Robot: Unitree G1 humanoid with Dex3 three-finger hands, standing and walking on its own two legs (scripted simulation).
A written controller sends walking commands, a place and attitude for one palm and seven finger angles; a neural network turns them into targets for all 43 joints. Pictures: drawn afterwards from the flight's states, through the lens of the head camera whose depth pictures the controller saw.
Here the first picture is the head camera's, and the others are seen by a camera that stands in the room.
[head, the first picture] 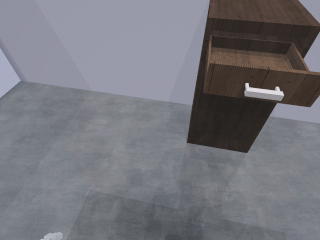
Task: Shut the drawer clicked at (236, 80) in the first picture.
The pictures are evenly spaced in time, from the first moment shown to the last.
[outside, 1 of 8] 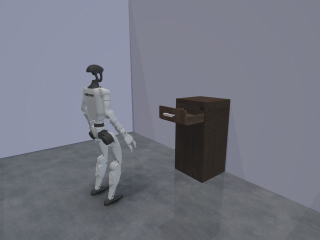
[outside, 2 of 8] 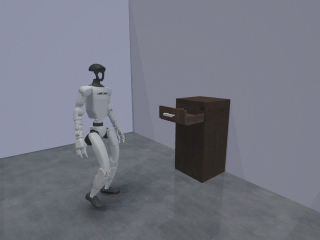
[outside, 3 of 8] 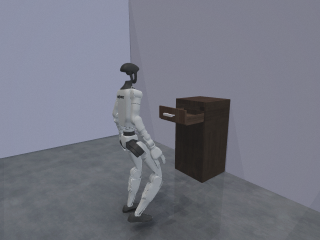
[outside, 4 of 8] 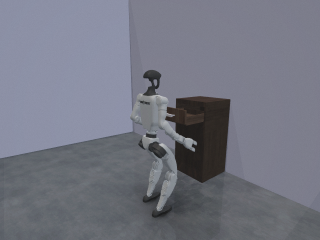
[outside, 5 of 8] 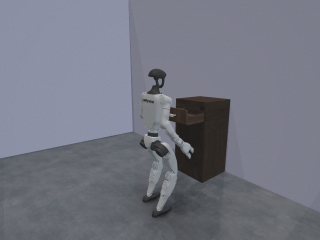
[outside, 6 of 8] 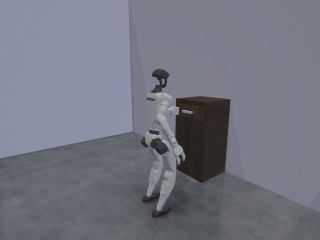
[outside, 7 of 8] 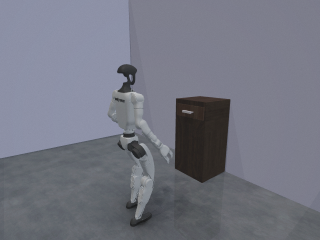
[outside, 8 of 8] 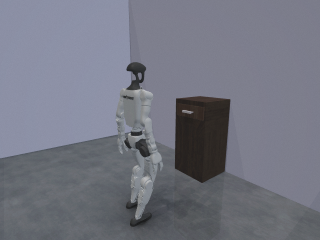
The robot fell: no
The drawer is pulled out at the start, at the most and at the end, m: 0.28 0.28 0.00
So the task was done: yes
